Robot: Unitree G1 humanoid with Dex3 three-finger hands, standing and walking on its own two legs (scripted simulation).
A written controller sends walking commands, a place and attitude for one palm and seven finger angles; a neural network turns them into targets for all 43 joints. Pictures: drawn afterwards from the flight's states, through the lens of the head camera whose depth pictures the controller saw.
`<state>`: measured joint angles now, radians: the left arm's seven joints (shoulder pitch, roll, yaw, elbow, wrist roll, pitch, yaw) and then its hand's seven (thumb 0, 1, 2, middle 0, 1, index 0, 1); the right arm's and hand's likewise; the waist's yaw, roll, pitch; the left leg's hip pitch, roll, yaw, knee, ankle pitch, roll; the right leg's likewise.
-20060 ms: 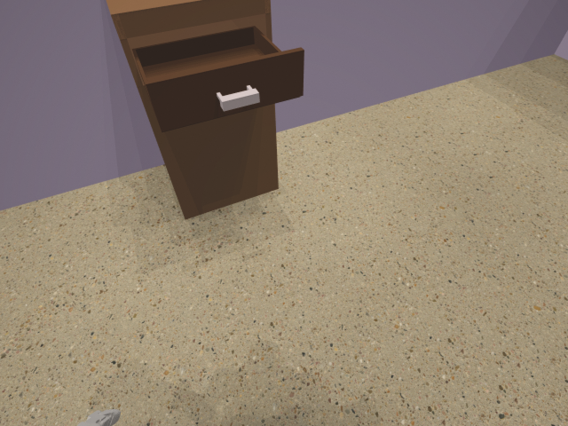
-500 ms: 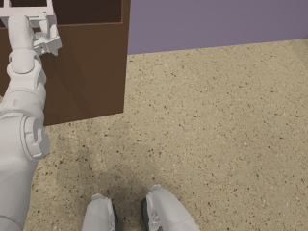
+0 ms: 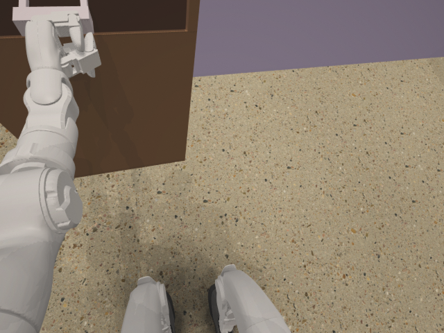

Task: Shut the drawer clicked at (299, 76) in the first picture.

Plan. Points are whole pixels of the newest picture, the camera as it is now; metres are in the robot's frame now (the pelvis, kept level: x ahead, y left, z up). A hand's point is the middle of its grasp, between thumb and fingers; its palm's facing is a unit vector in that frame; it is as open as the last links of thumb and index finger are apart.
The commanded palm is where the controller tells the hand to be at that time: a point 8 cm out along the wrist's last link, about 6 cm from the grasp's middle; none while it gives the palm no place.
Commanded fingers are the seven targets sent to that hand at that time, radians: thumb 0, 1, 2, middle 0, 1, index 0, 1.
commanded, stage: pull the fist back off the drawer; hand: left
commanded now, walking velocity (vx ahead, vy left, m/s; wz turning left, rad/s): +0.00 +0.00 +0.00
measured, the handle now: (55, 10) +0.65 +0.17 +0.09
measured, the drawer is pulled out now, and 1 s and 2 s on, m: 0.00 0.00 0.00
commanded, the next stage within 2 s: draw the hand back to the body in 0.24 s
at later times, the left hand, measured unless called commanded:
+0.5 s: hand (67, 51) +0.56 +0.15 +0.10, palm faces +0.12 -0.99 -0.02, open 3.3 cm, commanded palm +0.50 +0.19 +0.12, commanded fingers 0.00 0.90 0.90 -1.40 -1.60 -1.40 -1.60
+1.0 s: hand out of the picture +0.37 +0.19 +0.18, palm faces +0.16 -0.97 -0.18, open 3.3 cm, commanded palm +0.33 +0.24 +0.20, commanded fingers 0.00 0.90 0.90 -1.40 -1.60 -1.40 -1.60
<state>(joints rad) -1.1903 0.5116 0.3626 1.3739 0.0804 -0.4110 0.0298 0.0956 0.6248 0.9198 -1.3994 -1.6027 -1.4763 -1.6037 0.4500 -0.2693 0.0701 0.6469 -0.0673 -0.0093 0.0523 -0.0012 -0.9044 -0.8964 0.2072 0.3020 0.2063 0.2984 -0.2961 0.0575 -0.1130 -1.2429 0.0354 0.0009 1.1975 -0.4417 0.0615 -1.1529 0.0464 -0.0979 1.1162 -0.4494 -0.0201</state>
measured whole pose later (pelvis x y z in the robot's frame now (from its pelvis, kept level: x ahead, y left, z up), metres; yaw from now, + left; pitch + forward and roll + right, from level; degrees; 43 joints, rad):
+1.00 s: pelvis +0.05 -0.01 +0.09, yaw +3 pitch +5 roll -1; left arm -0.07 0.28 0.09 0.18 -0.11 -0.11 0.01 0.02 0.89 0.90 -1.40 -1.60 -1.40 -1.60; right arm 0.18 -0.25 0.03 0.51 0.05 0.07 -0.04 0.00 -0.91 -0.90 0.20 0.30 0.20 0.30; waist 0.00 0.03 -0.08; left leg -0.42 -0.01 0.03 0.69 -0.35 0.04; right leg -0.36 0.03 -0.05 0.65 -0.37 -0.03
